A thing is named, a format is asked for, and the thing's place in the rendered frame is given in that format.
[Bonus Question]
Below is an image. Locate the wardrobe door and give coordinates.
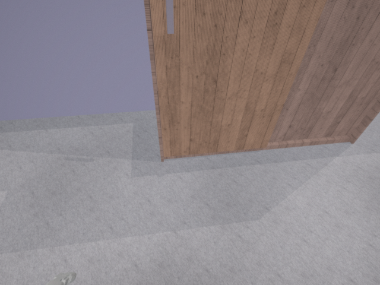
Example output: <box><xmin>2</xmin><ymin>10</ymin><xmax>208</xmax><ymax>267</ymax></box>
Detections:
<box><xmin>150</xmin><ymin>0</ymin><xmax>327</xmax><ymax>157</ymax></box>
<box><xmin>269</xmin><ymin>0</ymin><xmax>380</xmax><ymax>142</ymax></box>

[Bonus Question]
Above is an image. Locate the robot left hand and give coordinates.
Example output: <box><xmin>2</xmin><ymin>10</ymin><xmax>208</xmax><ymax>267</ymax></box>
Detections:
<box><xmin>46</xmin><ymin>272</ymin><xmax>77</xmax><ymax>285</ymax></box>

